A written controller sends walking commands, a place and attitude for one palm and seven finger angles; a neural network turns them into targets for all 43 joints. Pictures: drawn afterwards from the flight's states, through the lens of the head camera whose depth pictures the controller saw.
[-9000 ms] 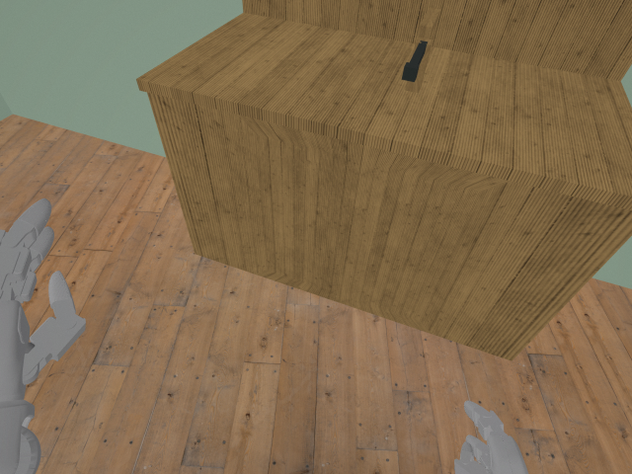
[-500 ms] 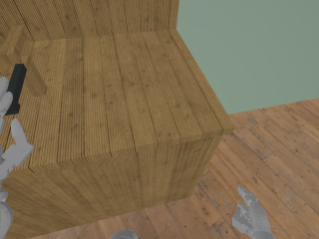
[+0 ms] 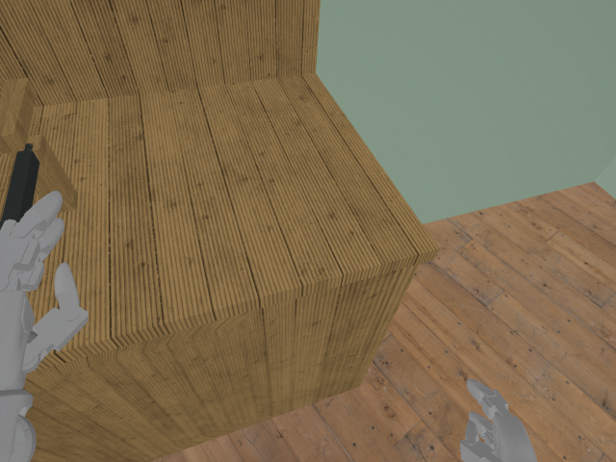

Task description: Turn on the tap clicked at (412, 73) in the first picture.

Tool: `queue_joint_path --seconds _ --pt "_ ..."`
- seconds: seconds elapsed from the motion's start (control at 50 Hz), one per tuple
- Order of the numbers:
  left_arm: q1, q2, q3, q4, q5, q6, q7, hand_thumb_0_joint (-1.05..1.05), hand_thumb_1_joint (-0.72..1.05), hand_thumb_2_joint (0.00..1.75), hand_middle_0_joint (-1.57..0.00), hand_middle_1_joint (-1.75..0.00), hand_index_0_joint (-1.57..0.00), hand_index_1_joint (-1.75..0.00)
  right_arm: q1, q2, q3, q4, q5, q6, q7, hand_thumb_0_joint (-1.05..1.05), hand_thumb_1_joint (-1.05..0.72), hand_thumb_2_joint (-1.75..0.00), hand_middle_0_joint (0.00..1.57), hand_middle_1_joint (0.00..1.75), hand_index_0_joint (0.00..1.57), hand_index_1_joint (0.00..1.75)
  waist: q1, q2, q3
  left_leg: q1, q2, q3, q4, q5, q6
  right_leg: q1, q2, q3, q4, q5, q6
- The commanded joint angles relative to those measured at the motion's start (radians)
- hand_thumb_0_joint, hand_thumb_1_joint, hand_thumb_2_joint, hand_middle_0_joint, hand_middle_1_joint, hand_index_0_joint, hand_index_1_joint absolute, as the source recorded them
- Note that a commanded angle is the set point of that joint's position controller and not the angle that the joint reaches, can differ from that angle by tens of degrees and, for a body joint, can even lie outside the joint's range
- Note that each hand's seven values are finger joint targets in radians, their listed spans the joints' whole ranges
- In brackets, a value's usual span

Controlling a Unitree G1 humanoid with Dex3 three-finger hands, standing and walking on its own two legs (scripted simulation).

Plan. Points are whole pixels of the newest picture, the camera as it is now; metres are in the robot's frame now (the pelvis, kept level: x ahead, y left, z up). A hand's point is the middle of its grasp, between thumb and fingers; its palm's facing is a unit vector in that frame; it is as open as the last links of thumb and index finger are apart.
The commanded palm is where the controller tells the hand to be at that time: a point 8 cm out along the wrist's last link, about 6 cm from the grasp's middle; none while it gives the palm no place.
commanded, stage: come to a stop and stand still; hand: left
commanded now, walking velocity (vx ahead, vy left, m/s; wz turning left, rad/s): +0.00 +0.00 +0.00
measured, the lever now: (12, 235) +0.32 +0.36 +0.13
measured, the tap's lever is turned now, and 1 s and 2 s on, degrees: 0 0 0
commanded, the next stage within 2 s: look again from close up in 0.50 s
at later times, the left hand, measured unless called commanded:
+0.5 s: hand (3, 321) +0.21 +0.29 +0.16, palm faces +0.42 -0.82 -0.39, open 7.4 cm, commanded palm +0.14 +0.32 +0.18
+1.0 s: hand (27, 323) +0.20 +0.26 +0.16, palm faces +0.39 -0.84 -0.38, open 7.4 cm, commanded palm +0.14 +0.30 +0.18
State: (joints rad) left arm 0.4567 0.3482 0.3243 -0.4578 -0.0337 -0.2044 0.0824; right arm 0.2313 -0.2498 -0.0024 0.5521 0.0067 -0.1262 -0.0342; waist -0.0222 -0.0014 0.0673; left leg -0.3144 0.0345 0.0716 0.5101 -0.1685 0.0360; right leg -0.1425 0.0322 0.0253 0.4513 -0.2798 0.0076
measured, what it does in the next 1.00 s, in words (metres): stands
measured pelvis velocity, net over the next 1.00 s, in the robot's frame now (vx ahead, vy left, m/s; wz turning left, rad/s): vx -0.01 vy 0.02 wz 0.02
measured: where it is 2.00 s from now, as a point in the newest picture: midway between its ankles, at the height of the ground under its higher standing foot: outside the picture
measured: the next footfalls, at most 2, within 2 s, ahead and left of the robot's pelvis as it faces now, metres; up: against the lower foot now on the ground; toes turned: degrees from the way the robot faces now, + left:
none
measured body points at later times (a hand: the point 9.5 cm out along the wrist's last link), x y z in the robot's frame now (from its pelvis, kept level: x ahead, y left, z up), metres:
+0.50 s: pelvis -0.01 +0.03 +0.00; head +0.03 +0.05 +0.45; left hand +0.18 +0.33 +0.18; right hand +0.20 -0.16 -0.07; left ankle +0.07 +0.09 -0.74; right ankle -0.02 -0.13 -0.74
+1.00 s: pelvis -0.01 +0.02 +0.00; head +0.02 +0.03 +0.45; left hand +0.18 +0.31 +0.18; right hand +0.17 -0.21 -0.07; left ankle +0.07 +0.09 -0.74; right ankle -0.02 -0.13 -0.74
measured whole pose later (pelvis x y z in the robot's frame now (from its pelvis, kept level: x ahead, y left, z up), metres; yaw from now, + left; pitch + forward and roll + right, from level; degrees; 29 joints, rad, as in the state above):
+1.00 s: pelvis -0.01 +0.02 +0.00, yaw +1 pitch -2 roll -3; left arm 0.45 0.35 0.35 -0.50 -0.04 -0.20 0.13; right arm 0.19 -0.21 0.01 0.57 0.01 -0.11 -0.04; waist 0.00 0.02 0.09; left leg -0.31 0.01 0.06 0.47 -0.13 0.06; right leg -0.12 0.01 0.01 0.39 -0.24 0.03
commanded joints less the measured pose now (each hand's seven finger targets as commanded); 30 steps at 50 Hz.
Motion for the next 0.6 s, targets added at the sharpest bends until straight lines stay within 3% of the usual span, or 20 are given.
queue_joint_path --seconds 0.0,0.04,0.06,0.08,0.1,0.2,0.28,0.3,0.36,0.38,0.4,0.42,0.48,0.52,0.58 --pt "-0.110 0.255 0.231 -0.260 0.001 -0.076 0.052 0.00 0.90 0.90 -0.20 -0.30 -0.20 -0.30 -0.128 -0.095 -0.031 -0.171 -0.008 -0.046 -0.023 0.00 -0.90 -0.90 0.20 0.30 0.20 0.30 0.039 0.127 -0.132 0.128 0.055 -0.116 -0.143 -0.071 -0.008 -0.062 -0.055 -0.005 -0.082 0.057 -0.034" --pt "-0.119 0.251 0.224 -0.287 0.002 -0.076 0.055 0.00 0.90 0.90 -0.20 -0.30 -0.20 -0.30 -0.118 -0.097 -0.034 -0.173 -0.005 -0.052 -0.023 0.00 -0.90 -0.90 0.20 0.30 0.20 0.30 0.044 0.188 -0.171 0.155 0.068 -0.129 -0.155 -0.024 -0.002 -0.032 -0.048 -0.023 -0.055 0.094 -0.031" --pt "-0.110 0.249 0.219 -0.294 0.002 -0.076 0.057 0.00 0.90 0.90 -0.20 -0.30 -0.20 -0.30 -0.119 -0.094 -0.035 -0.175 -0.002 -0.058 -0.022 0.00 -0.90 -0.90 0.20 0.30 0.20 0.30 0.043 0.187 -0.177 0.167 0.073 -0.134 -0.151 -0.003 0.000 -0.027 -0.050 -0.024 -0.056 0.103 -0.029" --pt "-0.090 0.248 0.221 -0.286 0.006 -0.073 0.059 0.00 0.90 0.90 -0.20 -0.30 -0.20 -0.30 -0.124 -0.093 -0.033 -0.167 -0.003 -0.061 -0.020 0.00 -0.90 -0.90 0.20 0.30 0.20 0.30 0.047 0.179 -0.202 0.204 0.078 -0.134 -0.146 0.041 0.000 -0.036 -0.048 -0.035 -0.041 0.121 -0.026" --pt "-0.076 0.213 0.196 -0.287 0.004 -0.073 0.057 0.00 0.90 0.90 -0.20 -0.30 -0.20 -0.30 -0.113 -0.101 -0.038 -0.165 -0.006 -0.063 -0.015 0.00 -0.90 -0.90 0.20 0.30 0.20 0.30 0.041 0.157 -0.204 0.209 0.086 -0.140 -0.148 0.049 0.002 -0.039 -0.044 -0.041 -0.041 0.124 -0.024" --pt "-0.012 0.148 0.141 -0.251 0.011 -0.057 0.056 0.00 0.90 0.90 -0.20 -0.30 -0.20 -0.30 -0.104 -0.103 -0.044 -0.143 -0.005 -0.064 0.004 0.00 -0.90 -0.90 0.20 0.30 0.20 0.30 0.032 0.114 -0.193 0.219 0.100 -0.154 -0.156 0.049 -0.004 -0.064 -0.044 -0.041 -0.048 0.120 -0.019" --pt "-0.054 0.185 0.171 -0.259 0.013 -0.050 0.062 0.00 0.90 0.90 -0.20 -0.30 -0.20 -0.30 -0.128 -0.094 -0.036 -0.143 -0.005 -0.048 0.002 0.00 -0.90 -0.90 0.20 0.30 0.20 0.30 0.032 0.092 -0.174 0.200 0.103 -0.169 -0.187 -0.041 -0.017 -0.071 -0.048 -0.032 -0.057 0.088 -0.019" --pt "-0.050 0.161 0.151 -0.241 0.010 -0.048 0.059 0.00 0.90 0.90 -0.20 -0.30 -0.20 -0.30 -0.127 -0.087 -0.032 -0.143 -0.010 -0.041 0.001 0.00 -0.90 -0.90 0.20 0.30 0.20 0.30 0.032 0.086 -0.170 0.189 0.104 -0.168 -0.188 -0.066 -0.013 -0.069 -0.048 -0.033 -0.065 0.085 -0.018" --pt "-0.092 0.165 0.146 -0.269 0.007 -0.048 0.059 0.00 0.90 0.90 -0.20 -0.30 -0.20 -0.30 -0.140 -0.077 -0.025 -0.150 -0.008 -0.039 -0.001 0.00 -0.90 -0.90 0.20 0.30 0.20 0.30 0.031 0.102 -0.160 0.171 0.100 -0.177 -0.210 -0.153 -0.017 -0.056 -0.051 -0.025 -0.077 0.064 -0.021" --pt "-0.102 0.194 0.171 -0.290 0.009 -0.044 0.064 0.00 0.90 0.90 -0.20 -0.30 -0.20 -0.30 -0.149 -0.080 -0.023 -0.151 -0.008 -0.037 -0.003 0.00 -0.90 -0.90 0.20 0.30 0.20 0.30 0.036 0.112 -0.168 0.186 0.101 -0.180 -0.218 -0.146 -0.022 -0.060 -0.048 -0.024 -0.067 0.066 -0.021" --pt "-0.097 0.157 0.138 -0.277 0.007 -0.043 0.062 0.00 0.90 0.90 -0.20 -0.30 -0.20 -0.30 -0.148 -0.075 -0.020 -0.148 -0.012 -0.036 -0.003 0.00 -0.90 -0.90 0.20 0.30 0.20 0.30 0.035 0.121 -0.172 0.182 0.102 -0.180 -0.221 -0.167 -0.019 -0.058 -0.046 -0.026 -0.071 0.067 -0.021" --pt "-0.111 0.160 0.136 -0.295 0.005 -0.042 0.062 0.00 0.90 0.90 -0.20 -0.30 -0.20 -0.30 -0.150 -0.073 -0.019 -0.154 -0.009 -0.039 -0.003 0.00 -0.90 -0.90 0.20 0.30 0.20 0.30 0.034 0.129 -0.169 0.179 0.101 -0.182 -0.224 -0.177 -0.019 -0.051 -0.049 -0.023 -0.075 0.065 -0.022" --pt "-0.093 0.182 0.155 -0.294 0.007 -0.034 0.068 0.00 0.90 0.90 -0.20 -0.30 -0.20 -0.30 -0.157 -0.074 -0.019 -0.152 -0.008 -0.042 -0.003 0.00 -0.90 -0.90 0.20 0.30 0.20 0.30 0.039 0.109 -0.186 0.199 0.094 -0.172 -0.213 -0.156 -0.023 -0.049 -0.052 -0.016 -0.084 0.074 -0.025" --pt "-0.104 0.143 0.116 -0.292 0.003 -0.033 0.064 0.00 0.90 0.90 -0.20 -0.30 -0.20 -0.30 -0.156 -0.072 -0.019 -0.153 -0.007 -0.040 -0.001 0.00 -0.90 -0.90 0.20 0.30 0.20 0.30 0.033 0.111 -0.172 0.186 0.092 -0.168 -0.209 -0.163 -0.021 -0.048 -0.055 -0.015 -0.094 0.077 -0.024" --pt "-0.080 0.171 0.146 -0.266 0.004 -0.029 0.067 0.00 0.90 0.90 -0.20 -0.30 -0.20 -0.30 -0.160 -0.075 -0.022 -0.150 -0.003 -0.037 -0.001 0.00 -0.90 -0.90 0.20 0.30 0.20 0.30 0.036 0.077 -0.172 0.186 0.081 -0.156 -0.190 -0.144 -0.021 -0.044 -0.062 -0.005 -0.110 0.087 -0.027"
